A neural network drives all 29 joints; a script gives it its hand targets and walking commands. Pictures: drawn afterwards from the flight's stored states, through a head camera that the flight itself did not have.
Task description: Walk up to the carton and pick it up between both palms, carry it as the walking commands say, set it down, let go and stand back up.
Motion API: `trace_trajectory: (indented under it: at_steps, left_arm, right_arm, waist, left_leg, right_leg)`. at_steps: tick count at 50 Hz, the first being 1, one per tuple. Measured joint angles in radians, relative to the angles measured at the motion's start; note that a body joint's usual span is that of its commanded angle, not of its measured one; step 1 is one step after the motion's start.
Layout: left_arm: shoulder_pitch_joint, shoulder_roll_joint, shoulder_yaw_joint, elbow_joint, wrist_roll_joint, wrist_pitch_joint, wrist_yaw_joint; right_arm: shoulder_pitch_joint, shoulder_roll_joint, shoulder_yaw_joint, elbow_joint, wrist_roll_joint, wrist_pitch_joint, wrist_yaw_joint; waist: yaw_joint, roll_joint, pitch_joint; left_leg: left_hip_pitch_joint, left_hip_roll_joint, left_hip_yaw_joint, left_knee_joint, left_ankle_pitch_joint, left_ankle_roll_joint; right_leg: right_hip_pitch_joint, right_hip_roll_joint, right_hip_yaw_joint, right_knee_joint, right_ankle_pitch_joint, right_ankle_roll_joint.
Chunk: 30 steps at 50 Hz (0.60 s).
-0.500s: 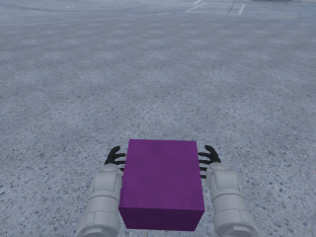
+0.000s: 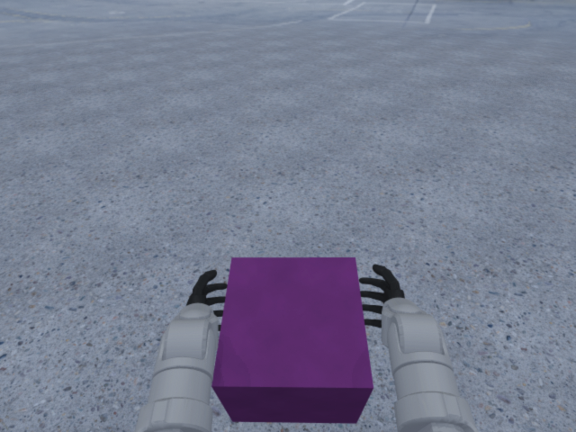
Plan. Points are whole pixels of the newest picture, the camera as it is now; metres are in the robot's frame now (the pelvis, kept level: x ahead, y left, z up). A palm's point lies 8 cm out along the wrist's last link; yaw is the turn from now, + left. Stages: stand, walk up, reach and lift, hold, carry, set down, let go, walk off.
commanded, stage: reach and lift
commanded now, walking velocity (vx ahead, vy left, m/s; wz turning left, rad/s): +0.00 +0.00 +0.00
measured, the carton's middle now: (293, 340) +0.30 +0.00 -0.03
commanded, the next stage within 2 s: hold in 0.10 s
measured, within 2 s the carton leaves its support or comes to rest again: neither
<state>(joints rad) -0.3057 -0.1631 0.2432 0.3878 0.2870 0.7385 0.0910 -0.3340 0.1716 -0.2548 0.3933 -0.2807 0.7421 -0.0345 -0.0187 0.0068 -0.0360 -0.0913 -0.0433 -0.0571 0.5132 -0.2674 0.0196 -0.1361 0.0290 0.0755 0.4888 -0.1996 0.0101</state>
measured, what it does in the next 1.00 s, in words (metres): stands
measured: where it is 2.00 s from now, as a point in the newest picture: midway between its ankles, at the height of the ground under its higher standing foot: outside the picture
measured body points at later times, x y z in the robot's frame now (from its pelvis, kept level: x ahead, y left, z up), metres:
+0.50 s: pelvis +0.01 +0.00 +0.00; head -0.07 -0.01 +0.44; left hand +0.30 +0.14 +0.04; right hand +0.30 -0.15 +0.05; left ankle +0.02 +0.11 -0.74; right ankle +0.05 -0.13 -0.74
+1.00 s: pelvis +0.00 -0.01 +0.00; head -0.07 -0.01 +0.45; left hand +0.29 +0.14 +0.04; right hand +0.30 -0.15 +0.05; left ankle +0.02 +0.11 -0.74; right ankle +0.05 -0.13 -0.74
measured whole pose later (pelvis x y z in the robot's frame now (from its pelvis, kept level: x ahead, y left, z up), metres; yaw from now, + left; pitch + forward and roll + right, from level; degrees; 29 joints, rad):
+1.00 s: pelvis +0.00 -0.01 +0.00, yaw +0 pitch -8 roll +0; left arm -0.26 -0.15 0.19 0.31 0.27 0.77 0.06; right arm -0.29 0.16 -0.21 0.32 -0.26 0.76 -0.04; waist -0.01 0.00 -0.03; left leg -0.10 -0.04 -0.07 0.49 -0.26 0.01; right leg -0.15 0.03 0.07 0.48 -0.20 0.00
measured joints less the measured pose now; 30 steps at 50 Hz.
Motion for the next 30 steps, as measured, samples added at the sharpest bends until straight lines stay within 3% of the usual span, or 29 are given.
trace_trajectory:
  at_steps: [15,30]
  left_arm:
    - [-0.004,-0.001,-0.006,0.008,0.002,0.001,0.003]
    - [0.050,0.013,-0.041,-0.055,-0.020,0.023,-0.011]
  right_arm:
    - [-0.001,0.000,-0.004,-0.004,0.000,0.001,-0.008]
    - [0.047,-0.013,0.050,-0.058,0.023,0.018,0.004]
  waist:
    - [-0.001,-0.003,0.000]
    - [0.002,0.000,-0.002]
  left_leg:
    - [-0.001,0.002,0.008,0.010,-0.009,0.001]
    - [0.011,0.006,-0.006,-0.025,0.002,-0.007]
  right_leg:
    - [-0.005,0.003,0.008,0.013,-0.008,0.000]
    - [0.007,0.005,-0.004,-0.015,-0.003,-0.008]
